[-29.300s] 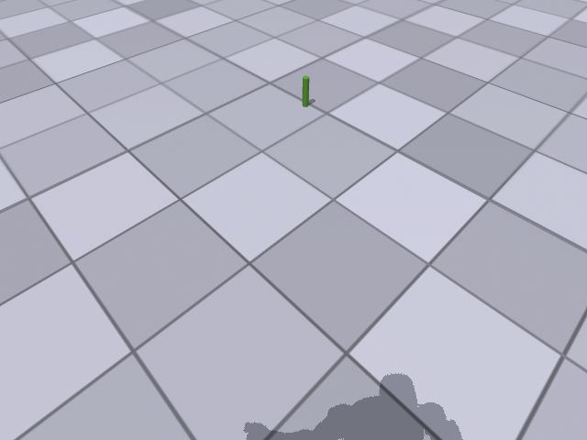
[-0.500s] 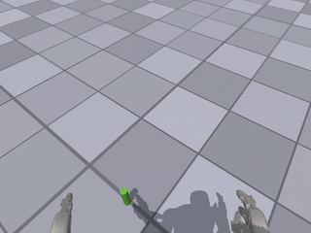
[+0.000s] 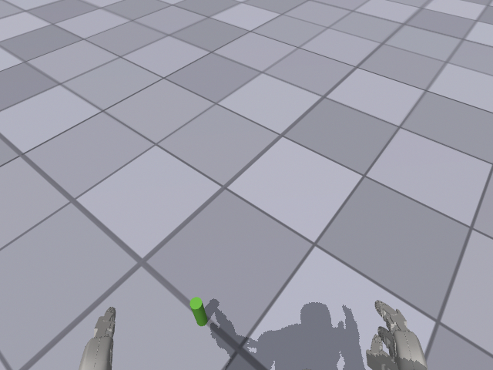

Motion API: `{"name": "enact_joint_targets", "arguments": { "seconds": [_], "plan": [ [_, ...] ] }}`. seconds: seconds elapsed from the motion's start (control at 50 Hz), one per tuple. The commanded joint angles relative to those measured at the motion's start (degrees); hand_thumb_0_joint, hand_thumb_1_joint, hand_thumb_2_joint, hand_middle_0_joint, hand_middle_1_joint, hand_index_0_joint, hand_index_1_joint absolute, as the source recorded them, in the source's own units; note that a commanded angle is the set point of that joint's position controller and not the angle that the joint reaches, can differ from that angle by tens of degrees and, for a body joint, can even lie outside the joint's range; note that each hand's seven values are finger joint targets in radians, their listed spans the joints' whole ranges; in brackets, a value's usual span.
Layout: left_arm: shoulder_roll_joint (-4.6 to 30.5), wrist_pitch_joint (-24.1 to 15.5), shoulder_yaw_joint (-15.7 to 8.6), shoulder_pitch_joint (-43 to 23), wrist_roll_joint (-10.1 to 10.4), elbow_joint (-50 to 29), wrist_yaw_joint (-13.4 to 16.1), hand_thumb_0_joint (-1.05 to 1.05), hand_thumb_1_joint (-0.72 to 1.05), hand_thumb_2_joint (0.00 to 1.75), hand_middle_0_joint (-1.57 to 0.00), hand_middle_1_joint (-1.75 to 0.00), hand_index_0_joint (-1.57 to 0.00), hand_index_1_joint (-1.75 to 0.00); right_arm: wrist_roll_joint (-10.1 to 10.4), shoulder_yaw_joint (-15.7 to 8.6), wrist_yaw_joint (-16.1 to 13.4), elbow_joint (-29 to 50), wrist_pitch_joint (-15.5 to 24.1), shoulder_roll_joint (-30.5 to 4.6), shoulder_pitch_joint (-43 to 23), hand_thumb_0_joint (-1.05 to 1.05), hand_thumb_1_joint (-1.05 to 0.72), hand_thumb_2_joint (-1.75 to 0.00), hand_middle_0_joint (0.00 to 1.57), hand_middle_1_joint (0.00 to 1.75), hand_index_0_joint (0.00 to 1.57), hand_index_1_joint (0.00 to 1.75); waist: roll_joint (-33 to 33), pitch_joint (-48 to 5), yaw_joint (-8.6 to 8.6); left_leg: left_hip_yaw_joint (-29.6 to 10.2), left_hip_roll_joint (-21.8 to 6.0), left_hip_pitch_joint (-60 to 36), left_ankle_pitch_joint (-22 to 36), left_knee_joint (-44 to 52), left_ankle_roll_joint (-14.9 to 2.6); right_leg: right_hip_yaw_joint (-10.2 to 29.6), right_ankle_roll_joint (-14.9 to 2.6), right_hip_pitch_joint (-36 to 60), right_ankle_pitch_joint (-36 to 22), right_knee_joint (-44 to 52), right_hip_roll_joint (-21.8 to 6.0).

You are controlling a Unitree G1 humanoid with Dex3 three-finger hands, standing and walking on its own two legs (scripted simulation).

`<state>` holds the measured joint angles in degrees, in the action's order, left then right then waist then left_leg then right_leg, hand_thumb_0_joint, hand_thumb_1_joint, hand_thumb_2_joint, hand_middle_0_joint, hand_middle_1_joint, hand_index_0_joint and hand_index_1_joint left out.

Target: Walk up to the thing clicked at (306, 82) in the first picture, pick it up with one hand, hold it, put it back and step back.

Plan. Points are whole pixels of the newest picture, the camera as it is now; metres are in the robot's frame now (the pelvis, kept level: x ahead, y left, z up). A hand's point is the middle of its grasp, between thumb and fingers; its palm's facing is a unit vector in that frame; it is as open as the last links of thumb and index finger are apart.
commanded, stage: stand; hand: left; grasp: from the side
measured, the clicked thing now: (199, 312) +0.43 +0.17 -0.63
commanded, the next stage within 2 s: none
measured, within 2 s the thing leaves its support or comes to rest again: neither
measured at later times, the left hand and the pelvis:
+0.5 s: hand out of the picture +0.14 +0.22 -0.10, palm faces -0.02 -0.94 -0.34, open 8.0 cm; pelvis +0.00 +0.00 +0.01, yaw +0 degrees
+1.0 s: hand out of the picture +0.05 +0.25 -0.11, palm faces +0.00 -0.94 -0.35, open 7.4 cm; pelvis -0.01 +0.00 +0.05, yaw +0 degrees
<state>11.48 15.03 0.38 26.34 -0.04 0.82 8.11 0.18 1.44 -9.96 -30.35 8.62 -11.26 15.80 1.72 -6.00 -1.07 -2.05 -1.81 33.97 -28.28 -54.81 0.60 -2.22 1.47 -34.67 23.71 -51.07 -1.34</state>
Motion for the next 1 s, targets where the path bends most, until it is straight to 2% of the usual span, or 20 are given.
{"name": "enact_joint_targets", "arguments": {
  "seconds": [0.0,0.04,0.14,0.16,0.24,0.28,0.3,0.32,0.34,0.4,0.46,0.56,0.64,0.66,0.72,0.78,0.8,0.88,0.92,0.98],
  "plan": [
    [5.34,-2.82,-2.84,-2.17,-0.21,-10.64,0.4,0.0,-0.24,0.37,-0.2,-0.3,-0.2,-0.3,0.09,-3.02,-0.92,9.06,3.09,-7.38,-3.26,0.0,-0.9,-0.9,0.2,0.3,0.2,0.3,0.55,-5.2,-0.08,0.74,1.03,-2.05,12.88,10.42,-0.3,-2.36,-1.76,5.32,-8.77,6.66,2.28],
    [5.63,-2.99,-3.29,-2.4,-0.19,-10.29,0.44,0.0,-0.08,0.53,-0.2,-0.3,-0.2,-0.3,0.08,-2.79,-0.95,9.08,2.96,-7.06,-3.44,0.0,-0.9,-0.9,0.2,0.3,0.2,0.3,0.02,-4.45,-0.06,1.22,1.28,-1.37,10.96,10.07,-0.57,-1.93,-1.6,5.13,-7.41,7.6,2.03],
    [5.25,-3.05,-3.12,-0.64,-0.24,-10.44,0.39,0.0,0.32,0.9,-0.2,-0.3,-0.2,-0.3,0.03,-2.95,-0.98,9.42,3.01,-7.09,-3.63,0.0,-0.9,-0.9,0.2,0.3,0.2,0.3,-0.2,-5.88,0.3,1.43,1.31,-2.05,13.41,9.56,-0.51,-1.98,-1.62,6.14,-9.68,7.3,1.98],
    [5.38,-3.02,-2.91,-0.98,-0.23,-10.15,0.35,0.0,0.4,0.9,-0.2,-0.3,-0.2,-0.3,0.05,-2.77,-0.9,9.28,3.0,-6.91,-3.66,0.0,-0.9,-0.9,0.2,0.3,0.2,0.3,-0.57,-4.22,0.19,1.57,1.44,-1.27,12.42,9.47,-0.64,-1.92,-1.52,5.73,-8.95,7.65,1.84],
    [5.55,-3.11,-3.14,-1.4,-0.23,-11.04,0.24,0.0,0.72,0.9,-0.2,-0.3,-0.2,-0.3,0.02,-3.04,-0.91,9.27,2.94,-7.19,-3.33,0.0,-0.9,-0.9,0.2,0.3,0.2,0.3,-0.15,-6.46,0.0,1.34,1.33,-2.27,13.72,9.4,-0.52,-1.99,-1.64,6.29,-10.0,7.11,2.0],
    [5.58,-3.16,-3.09,-1.72,-0.26,-11.24,0.35,0.0,0.88,0.9,-0.2,-0.3,-0.2,-0.3,0.07,-2.81,-0.88,9.35,2.9,-6.99,-3.45,0.0,-0.9,-0.9,0.2,0.3,0.2,0.3,-0.16,-5.43,0.06,1.54,1.39,-2.12,12.86,9.51,-0.6,-1.76,-1.59,5.69,-9.27,7.37,1.87],
    [13.59,-9.42,-5.56,-11.01,-5.17,8.87,-2.51,0.0,0.9,0.9,-0.2,-0.3,-0.2,-0.3,-6.69,-5.33,2.53,-2.42,-1.67,-15.35,-6.87,0.0,-0.9,-0.9,0.2,0.3,0.2,0.3,-3.46,4.36,1.92,-1.56,-0.68,-3.54,16.94,11.75,-2.51,4.29,-5.56,10.69,-10.88,9.27,-2.8],
    [14.27,-11.86,-6.06,-9.32,-6.01,14.57,-3.95,0.0,0.9,0.9,-0.2,-0.3,-0.2,-0.3,-6.95,-5.8,4.27,-4.71,-3.38,-15.24,-4.61,0.0,-0.9,-0.9,0.2,0.3,0.2,0.3,-5.34,-0.52,1.91,-0.4,-1.19,-6.27,18.44,10.93,-3.79,5.09,-6.99,12.86,-13.13,8.5,-3.76],
    [13.94,-13.27,-5.71,-9.61,-5.88,16.63,-4.55,0.0,0.9,0.9,-0.2,-0.3,-0.2,-0.3,-6.5,-5.65,5.18,-5.19,-4.08,-14.54,-4.97,0.0,-0.9,-0.9,0.2,0.3,0.2,0.3,-5.23,-0.7,1.72,-0.72,-0.93,-7.67,19.39,10.87,-4.26,5.7,-7.31,12.64,-14.78,8.98,-3.8],
    [14.32,-15.6,-4.9,-11.5,-3.48,22.21,-6.18,0.0,0.9,0.9,-0.2,-0.3,-0.2,-0.3,-4.0,-5.81,7.39,-6.53,-4.7,-14.37,-4.9,0.0,-0.9,-0.9,0.2,0.3,0.2,0.3,-1.11,-1.71,1.66,-1.85,-0.72,-10.94,16.58,14.81,-4.65,5.34,-6.01,14.01,-12.73,9.67,-3.95],
    [14.93,-16.38,-4.82,-12.55,-2.71,28.54,-6.48,0.0,0.9,0.9,-0.2,-0.3,-0.2,-0.3,-3.06,-6.4,8.36,-8.76,-5.04,-14.57,-6.75,0.0,-0.9,-0.9,0.2,0.3,0.2,0.3,-1.27,-1.37,2.29,-2.6,-0.84,-13.45,17.12,16.56,-4.0,5.27,-5.39,14.43,-14.08,11.62,-3.99],
    [15.98,-17.24,-4.7,-15.81,-2.56,36.83,-6.14,0.0,0.9,0.9,-0.2,-0.3,-0.2,-0.3,-3.06,-6.23,8.59,-13.2,-5.9,-14.63,-6.49,0.0,-0.9,-0.9,0.2,0.3,0.2,0.3,-1.48,0.57,1.56,-2.84,-1.14,-15.16,20.06,19.62,-3.58,5.24,-4.71,18.12,-18.39,14.31,-4.63],
    [15.87,-16.91,-4.25,-15.8,-2.19,42.48,-6.14,0.0,0.9,0.9,-0.2,-0.3,-0.2,-0.3,-2.96,-6.19,8.68,-16.31,-6.59,-15.84,-7.88,0.0,-0.9,-0.9,0.2,0.3,0.2,0.3,0.15,5.1,2.3,-4.65,-2.25,-14.46,13.78,25.6,-3.63,4.68,-4.13,18.95,-12.38,18.72,-4.03],
    [16.47,-16.83,-4.37,-16.68,-2.14,43.57,-6.15,0.0,0.9,0.9,-0.2,-0.3,-0.2,-0.3,-2.81,-6.08,8.66,-17.08,-6.72,-16.04,-7.11,0.0,-0.9,-0.9,0.2,0.3,0.2,0.3,-0.25,5.25,1.72,-4.74,-2.16,-14.42,12.73,27.13,-3.43,4.99,-3.98,20.09,-11.53,19.61,-4.24],
    [16.26,-16.76,-3.95,-15.65,-1.74,47.58,-6.2,0.0,0.9,0.9,-0.2,-0.3,-0.2,-0.3,-2.61,-5.74,8.56,-19.79,-6.66,-16.46,-6.75,0.0,-0.9,-0.9,0.2,0.3,0.2,0.3,0.28,4.5,2.05,-5.14,-2.9,-18.21,17.85,28.88,-2.97,4.83,-3.79,22.44,-15.64,21.51,-4.53],
    [16.91,-16.82,-3.72,-16.52,-1.69,50.49,-6.1,0.0,0.9,0.9,-0.2,-0.3,-0.2,-0.3,-2.3,-5.55,8.47,-22.19,-6.89,-16.75,-6.46,0.0,-0.9,-0.9,0.2,0.3,0.2,0.3,-1.14,5.1,1.75,-4.62,-2.78,-19.85,18.27,30.83,-2.41,5.18,-3.51,23.73,-15.57,24.31,-5.08],
    [17.3,-16.83,-3.76,-16.9,-1.57,51.44,-6.04,0.0,0.9,0.9,-0.2,-0.3,-0.2,-0.3,-2.21,-5.52,8.42,-22.87,-6.86,-16.91,-6.44,0.0,-0.9,-0.9,0.2,0.3,0.2,0.3,-1.64,4.87,1.69,-4.29,-2.86,-21.54,20.78,30.9,-2.35,5.43,-3.59,24.4,-17.59,24.69,-5.49],
    [17.69,-16.65,-3.32,-18.02,-1.42,54.56,-6.15,0.0,0.9,0.9,-0.2,-0.3,-0.2,-0.3,-1.99,-5.24,8.5,-25.43,-7.08,-17.27,-6.71,0.0,-0.9,-0.9,0.2,0.3,0.2,0.3,-1.49,7.06,1.44,-4.4,-3.03,-21.5,17.3,34.4,-1.98,5.44,-2.91,25.08,-13.17,27.9,-5.35],
    [17.85,-16.76,-3.2,-17.78,-1.27,55.96,-6.15,0.0,0.9,0.9,-0.2,-0.3,-0.2,-0.3,-1.83,-5.22,8.52,-26.39,-6.94,-17.49,-7.19,0.0,-0.9,-0.9,0.2,0.3,0.2,0.3,-1.52,6.02,1.73,-4.25,-3.34,-23.51,20.8,34.61,-1.97,5.33,-2.82,26.13,-16.67,28.37,-5.7],
    [17.55,-16.75,-2.91,-18.34,-1.28,57.56,-6.22,0.0,0.9,0.9,-0.2,-0.3,-0.2,-0.3,-1.7,-4.89,8.55,-27.81,-6.93,-17.21,-7.2,0.0,-0.9,-0.9,0.2,0.3,0.2,0.3,-1.53,7.45,1.75,-4.15,-3.47,-23.35,21.02,36.09,-1.56,5.42,-2.56,26.79,-15.97,29.42,-5.85]
  ]
}}
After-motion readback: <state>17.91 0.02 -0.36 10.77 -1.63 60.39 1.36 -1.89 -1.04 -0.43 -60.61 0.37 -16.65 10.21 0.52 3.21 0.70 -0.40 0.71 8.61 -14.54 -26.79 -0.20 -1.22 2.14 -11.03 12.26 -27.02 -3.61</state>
